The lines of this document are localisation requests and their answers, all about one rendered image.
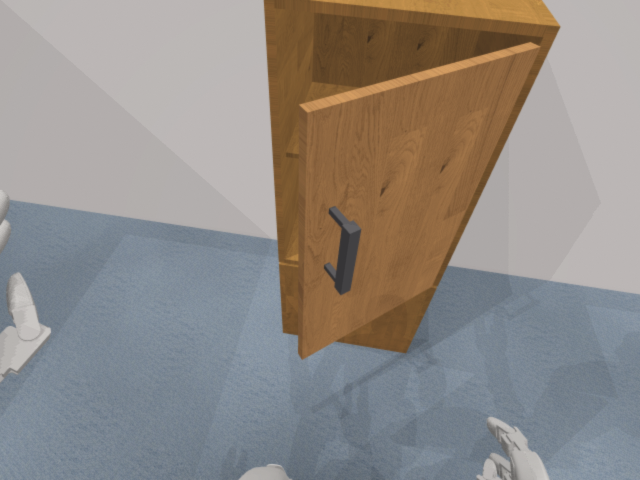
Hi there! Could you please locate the robot right hand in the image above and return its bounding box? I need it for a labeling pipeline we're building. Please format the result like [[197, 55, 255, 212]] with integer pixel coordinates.
[[476, 417, 550, 480]]

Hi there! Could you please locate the robot left shin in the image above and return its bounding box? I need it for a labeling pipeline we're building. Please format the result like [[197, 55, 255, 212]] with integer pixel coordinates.
[[266, 464, 286, 474]]

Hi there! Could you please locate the cupboard door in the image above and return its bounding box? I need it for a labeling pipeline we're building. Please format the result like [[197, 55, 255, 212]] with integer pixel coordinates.
[[298, 42, 541, 360]]

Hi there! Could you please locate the handle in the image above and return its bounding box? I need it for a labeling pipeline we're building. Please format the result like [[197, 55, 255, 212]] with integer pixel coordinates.
[[324, 206, 361, 295]]

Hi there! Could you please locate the robot left hand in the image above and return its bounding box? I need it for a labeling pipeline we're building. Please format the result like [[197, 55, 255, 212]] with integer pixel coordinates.
[[0, 190, 51, 383]]

